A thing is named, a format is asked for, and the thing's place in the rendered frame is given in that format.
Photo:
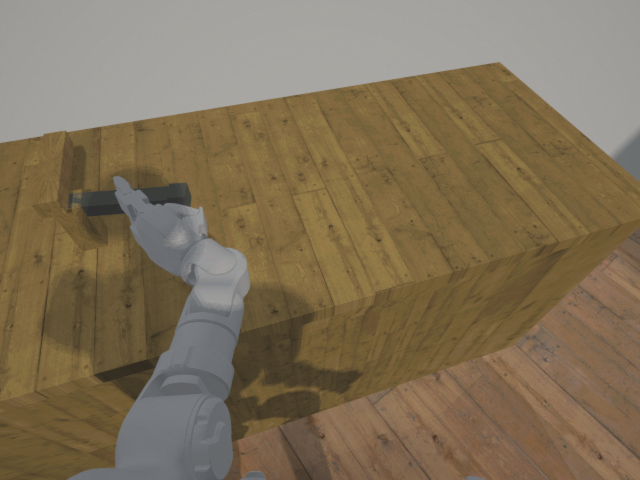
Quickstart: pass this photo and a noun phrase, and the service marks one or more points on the robot left forearm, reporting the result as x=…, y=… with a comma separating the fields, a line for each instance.
x=200, y=355

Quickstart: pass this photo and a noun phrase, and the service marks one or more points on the tap lever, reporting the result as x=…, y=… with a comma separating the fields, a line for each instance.
x=105, y=202

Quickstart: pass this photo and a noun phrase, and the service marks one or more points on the robot left shin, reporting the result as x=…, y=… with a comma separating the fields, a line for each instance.
x=257, y=474

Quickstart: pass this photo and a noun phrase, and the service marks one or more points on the counter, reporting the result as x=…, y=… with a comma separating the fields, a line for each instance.
x=392, y=230

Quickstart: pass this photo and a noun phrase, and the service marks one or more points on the left robot upper arm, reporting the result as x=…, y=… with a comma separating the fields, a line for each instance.
x=179, y=437

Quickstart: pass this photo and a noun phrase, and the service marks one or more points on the left robot hand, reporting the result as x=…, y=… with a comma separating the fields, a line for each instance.
x=165, y=232

